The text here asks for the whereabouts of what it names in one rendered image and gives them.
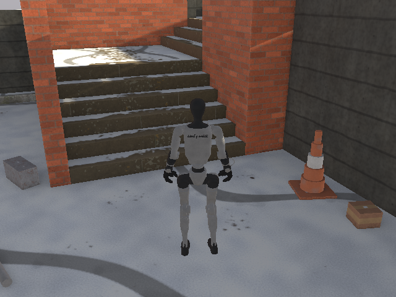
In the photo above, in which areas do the stairs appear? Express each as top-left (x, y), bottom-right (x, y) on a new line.
top-left (161, 18), bottom-right (202, 60)
top-left (55, 60), bottom-right (246, 184)

